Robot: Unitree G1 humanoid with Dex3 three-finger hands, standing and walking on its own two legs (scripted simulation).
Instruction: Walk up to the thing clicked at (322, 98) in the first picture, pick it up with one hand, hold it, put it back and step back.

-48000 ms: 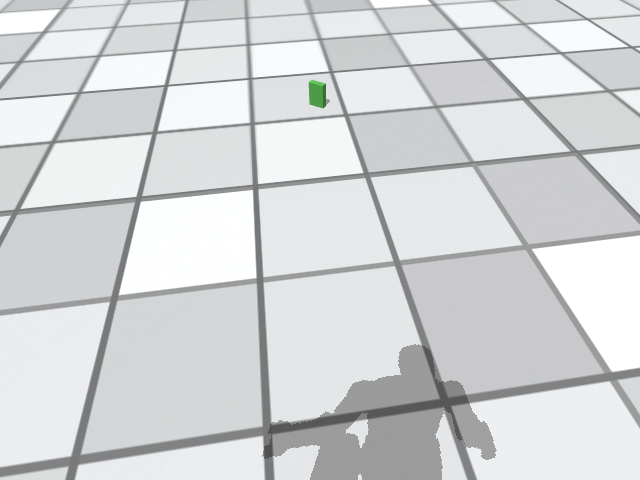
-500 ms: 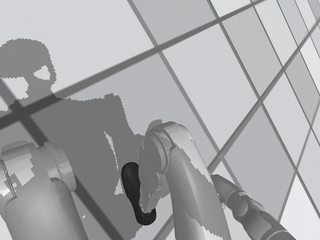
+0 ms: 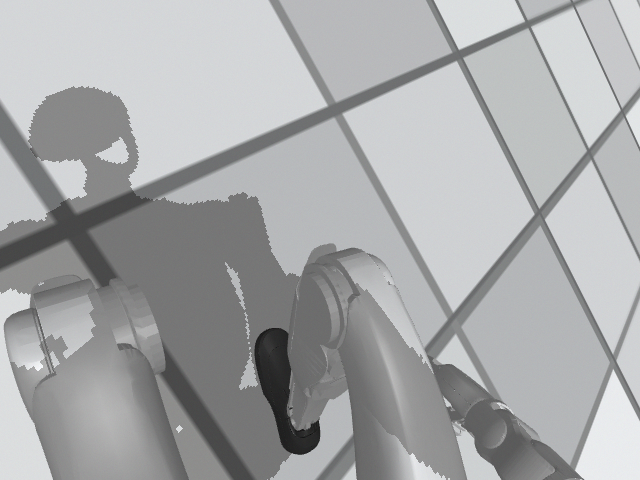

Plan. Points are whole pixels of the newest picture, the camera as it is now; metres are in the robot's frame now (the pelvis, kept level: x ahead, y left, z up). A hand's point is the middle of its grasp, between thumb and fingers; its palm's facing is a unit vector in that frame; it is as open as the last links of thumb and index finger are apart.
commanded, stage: rise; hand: left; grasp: from above
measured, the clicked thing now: out of the picture +0.43 +0.41 -0.23
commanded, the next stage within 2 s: home in 0.14 s
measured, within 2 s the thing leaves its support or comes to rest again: neither
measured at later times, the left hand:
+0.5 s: hand out of the picture +0.28 +0.54 +0.04, palm faces +0.62 -0.60 -0.51, open 16.8 cm
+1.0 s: hand out of the picture +0.20 +0.37 +0.21, palm faces +0.49 -0.71 -0.51, open 16.9 cm
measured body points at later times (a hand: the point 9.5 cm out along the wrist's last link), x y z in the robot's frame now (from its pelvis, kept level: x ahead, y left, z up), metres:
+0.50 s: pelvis +0.00 +0.00 +0.07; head +0.19 +0.12 +0.45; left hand +0.24 +0.57 +0.07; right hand +0.19 -0.24 -0.04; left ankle +0.08 +0.13 -0.26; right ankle +0.13 -0.12 -0.26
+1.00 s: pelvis +0.05 -0.02 +0.30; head +0.17 +0.05 +0.73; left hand +0.18 +0.40 +0.24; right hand +0.32 -0.20 +0.20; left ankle +0.08 +0.13 -0.26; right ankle +0.13 -0.13 -0.26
